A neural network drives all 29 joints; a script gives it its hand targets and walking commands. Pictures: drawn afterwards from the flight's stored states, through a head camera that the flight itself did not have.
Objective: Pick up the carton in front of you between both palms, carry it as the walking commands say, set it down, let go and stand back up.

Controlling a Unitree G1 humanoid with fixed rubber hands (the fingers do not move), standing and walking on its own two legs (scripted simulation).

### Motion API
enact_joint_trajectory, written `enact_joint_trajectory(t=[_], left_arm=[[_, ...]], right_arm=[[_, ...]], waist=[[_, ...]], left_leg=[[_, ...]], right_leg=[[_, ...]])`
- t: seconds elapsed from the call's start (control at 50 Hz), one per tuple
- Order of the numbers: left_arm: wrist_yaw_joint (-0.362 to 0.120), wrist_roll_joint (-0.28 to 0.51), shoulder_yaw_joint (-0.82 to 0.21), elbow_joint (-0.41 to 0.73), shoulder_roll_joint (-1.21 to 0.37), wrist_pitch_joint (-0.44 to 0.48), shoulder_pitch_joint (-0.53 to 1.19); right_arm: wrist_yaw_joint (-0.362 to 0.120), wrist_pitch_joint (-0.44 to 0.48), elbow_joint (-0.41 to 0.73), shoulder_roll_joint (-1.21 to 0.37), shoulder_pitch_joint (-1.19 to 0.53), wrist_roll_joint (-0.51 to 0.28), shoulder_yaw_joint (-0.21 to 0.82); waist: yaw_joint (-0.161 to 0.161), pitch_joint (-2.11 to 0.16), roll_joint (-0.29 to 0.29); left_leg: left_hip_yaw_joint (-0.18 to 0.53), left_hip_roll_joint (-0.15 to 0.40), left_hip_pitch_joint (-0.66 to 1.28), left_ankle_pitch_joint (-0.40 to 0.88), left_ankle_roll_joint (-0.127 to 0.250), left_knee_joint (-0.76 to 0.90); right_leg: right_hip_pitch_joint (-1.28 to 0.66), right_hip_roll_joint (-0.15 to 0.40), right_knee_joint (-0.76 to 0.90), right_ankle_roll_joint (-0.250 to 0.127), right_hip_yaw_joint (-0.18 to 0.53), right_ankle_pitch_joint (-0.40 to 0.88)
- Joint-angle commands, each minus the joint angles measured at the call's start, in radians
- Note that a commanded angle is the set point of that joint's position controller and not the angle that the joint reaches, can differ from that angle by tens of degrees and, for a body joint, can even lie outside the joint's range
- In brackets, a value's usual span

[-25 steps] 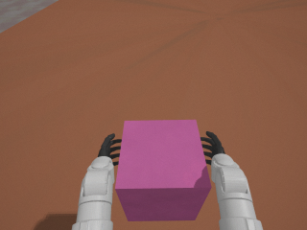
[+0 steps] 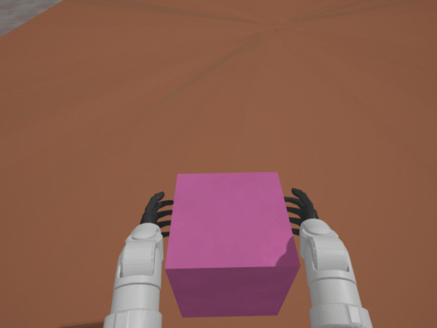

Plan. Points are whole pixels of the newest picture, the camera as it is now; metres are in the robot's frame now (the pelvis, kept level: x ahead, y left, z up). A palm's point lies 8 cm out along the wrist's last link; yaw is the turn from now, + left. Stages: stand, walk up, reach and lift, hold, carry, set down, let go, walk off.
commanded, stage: set down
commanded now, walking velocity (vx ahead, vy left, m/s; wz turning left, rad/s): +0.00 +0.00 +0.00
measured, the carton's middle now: (228, 246) +0.30 +0.00 -0.05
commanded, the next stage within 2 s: none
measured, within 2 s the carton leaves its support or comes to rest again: neither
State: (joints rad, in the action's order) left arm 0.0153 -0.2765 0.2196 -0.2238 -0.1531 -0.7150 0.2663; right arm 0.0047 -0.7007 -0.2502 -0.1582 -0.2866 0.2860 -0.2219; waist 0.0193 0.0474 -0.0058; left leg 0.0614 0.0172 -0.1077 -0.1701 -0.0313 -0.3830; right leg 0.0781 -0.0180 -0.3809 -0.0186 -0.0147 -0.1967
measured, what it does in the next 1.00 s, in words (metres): lowers itself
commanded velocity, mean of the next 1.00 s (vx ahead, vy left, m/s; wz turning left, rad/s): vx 0.00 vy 0.00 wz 0.00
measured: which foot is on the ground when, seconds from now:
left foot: down 0.00-1.00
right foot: down 0.00-1.00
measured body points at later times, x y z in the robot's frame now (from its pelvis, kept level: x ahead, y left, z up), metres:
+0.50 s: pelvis -0.05 +0.04 -0.05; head +0.11 +0.03 +0.36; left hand +0.36 +0.17 -0.11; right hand +0.36 -0.13 -0.11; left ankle +0.03 +0.14 -0.74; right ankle +0.01 -0.10 -0.74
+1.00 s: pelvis -0.03 +0.01 -0.17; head +0.21 +0.00 +0.21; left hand +0.41 +0.17 -0.27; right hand +0.41 -0.13 -0.27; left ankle +0.03 +0.14 -0.74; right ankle +0.02 -0.10 -0.74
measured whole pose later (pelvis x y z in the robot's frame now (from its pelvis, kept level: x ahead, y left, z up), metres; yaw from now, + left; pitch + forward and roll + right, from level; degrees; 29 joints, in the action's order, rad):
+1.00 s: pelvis -0.03 +0.01 -0.17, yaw -3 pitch +44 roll +0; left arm 0.00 -0.26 0.48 -0.63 -0.05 -0.23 0.78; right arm 0.07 -0.24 -0.61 -0.13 -0.79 0.25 -0.44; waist -0.03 -0.22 0.02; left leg 0.10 -0.09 -1.65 -0.46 -0.04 -1.35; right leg 1.64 -0.11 -1.36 0.02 0.08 -0.48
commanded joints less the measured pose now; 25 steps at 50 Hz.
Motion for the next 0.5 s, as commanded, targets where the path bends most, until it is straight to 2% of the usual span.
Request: enact_joint_trajectory(t=[0.0, 0.04, 0.08, 0.14, 0.2, 0.26, 0.3, 0.34, 0.42, 0.48], left_arm=[[-0.251, 0.162, -0.372, -0.130, -0.915, 0.049, 0.550], [-0.248, 0.091, -0.224, -0.300, -0.905, 0.069, 0.657], [-0.233, 0.027, -0.086, -0.404, -0.870, 0.105, 0.785], [-0.187, -0.020, -0.007, -0.428, -0.824, 0.141, 0.887], [-0.151, -0.069, 0.058, -0.427, -0.725, 0.185, 0.910], [-0.128, -0.118, 0.115, -0.426, -0.630, 0.254, 0.887], [-0.119, -0.133, 0.124, -0.427, -0.591, 0.316, 0.874], [-0.117, -0.101, 0.075, -0.425, -0.607, 0.386, 0.890], [-0.129, 0.013, -0.116, -0.418, -0.756, 0.514, 0.938], [-0.146, 0.080, -0.254, -0.394, -0.856, 0.553, 0.976]], right_arm=[[-0.278, 0.038, -0.111, -0.910, -0.625, -0.225, 0.451], [-0.296, 0.070, -0.257, -0.853, -0.778, -0.154, 0.313], [-0.293, 0.115, -0.375, -0.775, -0.901, -0.066, 0.138], [-0.259, 0.171, -0.468, -0.677, -0.914, 0.033, -0.020], [-0.228, 0.215, -0.540, -0.595, -0.873, 0.114, -0.134], [-0.207, 0.274, -0.573, -0.530, -0.836, 0.164, -0.201], [-0.200, 0.329, -0.554, -0.501, -0.837, 0.168, -0.196], [-0.199, 0.391, -0.528, -0.520, -0.875, 0.136, -0.132], [-0.218, 0.518, -0.494, -0.678, -0.939, 0.024, 0.072], [-0.229, 0.562, -0.436, -0.775, -0.994, -0.056, 0.220]], waist=[[-0.078, -0.181, 0.014], [-0.086, -0.085, 0.009], [-0.073, -0.053, -0.002], [-0.038, -0.052, -0.045], [-0.010, -0.073, -0.032], [-0.008, -0.138, -0.022], [-0.008, -0.199, -0.020], [-0.013, -0.285, -0.014], [-0.027, -0.570, 0.001], [-0.023, -0.852, 0.004]], left_leg=[[0.003, -0.117, -0.026, -0.063, 0.060, 0.049], [-0.009, -0.107, -0.062, -0.217, 0.063, 0.020], [-0.023, -0.100, -0.086, -0.325, 0.055, -0.026], [0.005, -0.090, -0.103, -0.356, 0.030, -0.056], [0.012, -0.096, -0.128, -0.323, 0.011, -0.106], [0.006, -0.110, -0.229, -0.280, 0.005, -0.173], [-0.004, -0.119, -0.328, -0.216, 0.004, -0.231], [-0.009, -0.127, -0.386, -0.125, 0.003, -0.297], [0.004, -0.137, -0.432, 0.068, -0.009, -0.432], [0.003, -0.141, -0.413, 0.207, -0.008, -0.546]], right_leg=[[-0.034, -0.040, 0.056, 0.016, 0.095, -0.020], [0.079, -0.042, 0.044, -0.007, 0.081, -0.233], [0.170, -0.054, 0.003, -0.029, 0.059, -0.345], [0.237, -0.073, -0.093, -0.027, 0.048, -0.289], [0.324, -0.080, -0.147, -0.028, 0.044, -0.257], [0.407, -0.091, -0.227, -0.027, 0.032, -0.206], [0.475, -0.103, -0.289, -0.023, 0.029, -0.154], [0.541, -0.112, -0.347, -0.016, 0.036, -0.099], [0.652, -0.130, -0.471, -0.002, 0.043, 0.024], [0.725, -0.140, -0.560, 0.014, 0.030, 0.106]])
